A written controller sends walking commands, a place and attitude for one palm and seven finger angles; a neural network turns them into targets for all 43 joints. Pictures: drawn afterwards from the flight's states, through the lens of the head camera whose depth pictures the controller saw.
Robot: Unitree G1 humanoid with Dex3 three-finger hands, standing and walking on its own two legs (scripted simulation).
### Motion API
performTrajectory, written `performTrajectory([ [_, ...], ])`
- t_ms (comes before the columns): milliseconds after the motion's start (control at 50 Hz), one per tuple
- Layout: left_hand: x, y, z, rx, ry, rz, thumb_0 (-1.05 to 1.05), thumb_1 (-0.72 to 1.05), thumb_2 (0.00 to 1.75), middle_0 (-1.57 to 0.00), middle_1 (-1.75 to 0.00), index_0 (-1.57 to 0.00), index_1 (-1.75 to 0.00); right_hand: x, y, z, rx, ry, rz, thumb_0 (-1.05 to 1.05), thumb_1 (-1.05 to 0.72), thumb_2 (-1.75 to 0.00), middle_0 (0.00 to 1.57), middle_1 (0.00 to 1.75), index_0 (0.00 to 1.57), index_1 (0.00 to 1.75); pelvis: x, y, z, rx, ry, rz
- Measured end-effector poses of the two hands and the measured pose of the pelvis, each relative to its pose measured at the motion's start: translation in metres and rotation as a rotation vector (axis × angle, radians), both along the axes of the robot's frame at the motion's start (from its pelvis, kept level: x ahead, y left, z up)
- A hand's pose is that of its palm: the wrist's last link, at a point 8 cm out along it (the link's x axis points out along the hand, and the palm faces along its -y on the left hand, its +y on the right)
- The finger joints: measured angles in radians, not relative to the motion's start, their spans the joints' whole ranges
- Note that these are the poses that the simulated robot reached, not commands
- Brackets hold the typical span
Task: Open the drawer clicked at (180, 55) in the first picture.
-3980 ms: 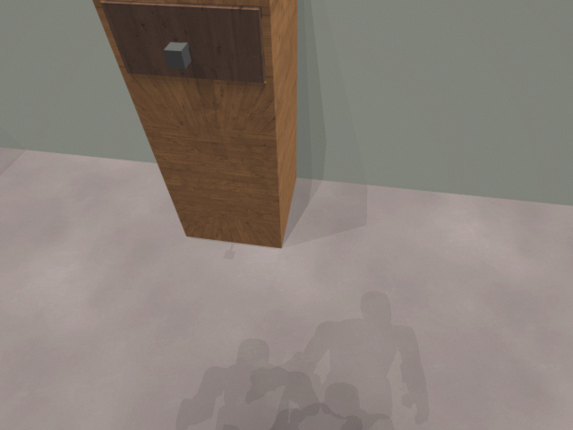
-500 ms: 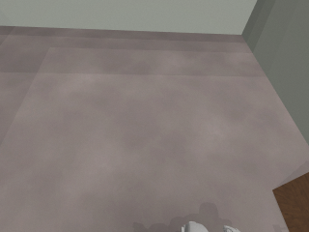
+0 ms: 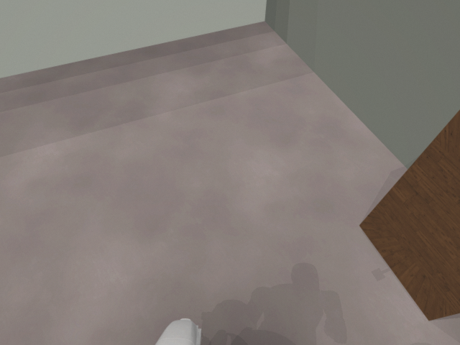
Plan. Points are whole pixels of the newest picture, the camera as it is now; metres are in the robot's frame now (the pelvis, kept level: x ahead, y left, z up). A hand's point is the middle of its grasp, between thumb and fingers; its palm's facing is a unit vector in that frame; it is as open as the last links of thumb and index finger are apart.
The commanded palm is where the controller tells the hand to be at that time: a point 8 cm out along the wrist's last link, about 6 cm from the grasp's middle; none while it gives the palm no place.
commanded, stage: turn to face it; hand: left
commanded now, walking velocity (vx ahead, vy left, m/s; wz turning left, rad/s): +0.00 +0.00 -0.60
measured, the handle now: out of the picture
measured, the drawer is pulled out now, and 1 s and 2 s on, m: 0.01 0.01 0.01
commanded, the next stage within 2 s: take the last steps up to it in 1.74 s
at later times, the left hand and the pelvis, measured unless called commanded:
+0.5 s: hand (120, 328) +0.16 +0.24 -0.17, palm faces -0.27 -0.94 -0.21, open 7.4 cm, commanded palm none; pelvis +0.00 +0.06 +0.00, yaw -18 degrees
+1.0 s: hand (168, 334) +0.15 +0.14 -0.16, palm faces -0.53 -0.81 -0.23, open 7.4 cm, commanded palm none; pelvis -0.02 +0.02 +0.00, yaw -35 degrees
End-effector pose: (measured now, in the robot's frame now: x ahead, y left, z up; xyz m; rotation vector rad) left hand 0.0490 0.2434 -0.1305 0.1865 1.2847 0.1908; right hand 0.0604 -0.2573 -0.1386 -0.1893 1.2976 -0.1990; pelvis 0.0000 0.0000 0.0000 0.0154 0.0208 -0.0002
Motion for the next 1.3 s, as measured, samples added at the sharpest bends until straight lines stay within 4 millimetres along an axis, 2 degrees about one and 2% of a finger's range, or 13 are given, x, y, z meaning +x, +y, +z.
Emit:
performTrajectory([
  [100, 0.012, 0.013, -0.006, -0.021, -0.001, -0.04, 0.0, 0.9, 0.9, -0.2, -0.3, -0.2, -0.3, 0.01, 0.016, 0.006, -0.012, -0.053, -0.023, 0.01, -0.91, -0.9, 0.2, 0.3, 0.2, 0.3, 0.002, 0.016, -0.001, -0.006, 0.007, -0.056],
  [200, 0.03, 0.04, -0.024, -0.04, -0.003, -0.079, 0.01, 0.9, 0.9, -0.2, -0.3, -0.2, -0.3, 0.018, 0.042, 0.01, -0.042, -0.139, -0.054, 0.01, -0.91, -0.9, 0.2, 0.3, 0.2, 0.3, 0.004, 0.041, -0.011, -0.026, 0.012, -0.113],
  [300, 0.061, 0.057, -0.021, -0.047, -0.018, -0.153, 0.01, 0.9, 0.9, -0.2, -0.3, -0.2, -0.3, -0.005, 0.064, 0.023, -0.053, -0.13, -0.08, 0.01, -0.91, -0.9, 0.2, 0.3, 0.2, 0.3, 0.004, 0.055, -0.004, -0.044, -0.002, -0.181],
  [400, 0.092, 0.06, -0.01, -0.048, -0.052, -0.231, 0.01, 0.91, 0.9, -0.2, -0.3, -0.2, -0.3, -0.038, 0.074, 0.028, -0.049, -0.087, -0.155, 0.01, -0.91, -0.9, 0.21, 0.3, 0.2, 0.3, 0.003, 0.061, 0.004, -0.065, 0.003, -0.248],
  [460, 0.107, 0.052, -0.006, -0.046, -0.056, -0.289, 0.01, 0.91, 0.9, -0.2, -0.3, -0.19, -0.3, -0.062, 0.073, 0.026, -0.049, -0.066, -0.22, 0.01, -0.91, -0.9, 0.21, 0.3, 0.2, 0.3, 0.001, 0.062, 0.005, -0.067, 0.004, -0.291],
  [520, 0.122, 0.035, -0.004, -0.046, -0.062, -0.353, 0.01, 0.91, 0.9, -0.2, -0.3, -0.19, -0.3, -0.091, 0.07, 0.021, -0.04, -0.036, -0.286, 0.01, -0.91, -0.9, 0.21, 0.3, 0.2, 0.3, -0.002, 0.058, 0.004, -0.062, 0.002, -0.332],
  [660, 0.156, -0.031, 0.002, -0.034, -0.145, -0.523, 0.01, 0.91, 0.9, -0.2, -0.3, -0.19, -0.3, -0.165, 0.052, -0.01, 0.012, 0.04, -0.437, 0.01, -0.91, -0.9, 0.21, 0.3, 0.2, 0.3, -0.014, 0.034, -0.012, -0.023, -0.006, -0.424],
  [700, 0.16, -0.047, 0.003, -0.021, -0.181, -0.56, 0.01, 0.91, 0.9, -0.2, -0.3, -0.19, -0.3, -0.181, 0.044, -0.022, 0.023, 0.063, -0.473, 0.01, -0.91, -0.9, 0.21, 0.3, 0.2, 0.3, -0.018, 0.027, -0.018, -0.021, -0.012, -0.45],
  [740, 0.155, -0.058, 0.008, -0.014, -0.185, -0.58, 0.0, 0.91, 0.9, -0.2, -0.3, -0.2, -0.3, -0.189, 0.038, -0.024, 0.025, 0.076, -0.501, 0.01, -0.91, -0.9, 0.2, 0.3, 0.2, 0.3, -0.022, 0.024, -0.016, -0.021, -0.017, -0.466],
  [900, 0.13, -0.069, 0.012, -0.011, -0.099, -0.622, 0.0, 0.9, 0.9, -0.2, -0.3, -0.2, -0.3, -0.177, 0.022, -0.004, 0.009, -0.03, -0.557, 0.01, -0.91, -0.9, 0.2, 0.3, 0.2, 0.3, -0.028, 0.017, -0.001, 0.009, -0.007, -0.56],
  [1040, 0.123, -0.055, -0.001, -0.029, -0.036, -0.638, 0.01, 0.9, 0.9, -0.2, -0.3, -0.2, -0.3, -0.153, 0.024, 0.007, -0.033, -0.101, -0.582, 0.01, -0.91, -0.9, 0.2, 0.3, 0.2, 0.3, -0.02, 0.028, -0.001, 0.001, 0.007, -0.634],
  [1160, 0.14, -0.032, -0.023, -0.04, 0.018, -0.66, 0.01, 0.9, 0.9, -0.2, -0.3, -0.2, -0.3, -0.139, 0.043, 0.016, -0.101, -0.158, -0.615, 0.01, -0.91, -0.9, 0.2, 0.3, 0.2, 0.3, -0.007, 0.048, -0.01, -0.015, 0.019, -0.698],
  [1300, 0.174, -0.037, -0.014, -0.051, 0.011, -0.76, 0.01, 0.9, 0.9, -0.2, -0.3, -0.2, -0.3, -0.167, 0.082, 0.03, -0.099, -0.097, -0.679, 0.01, -0.91, -0.9, 0.21, 0.3, 0.2, 0.3, -0.002, 0.058, 0.003, -0.058, 0.017, -0.793],
])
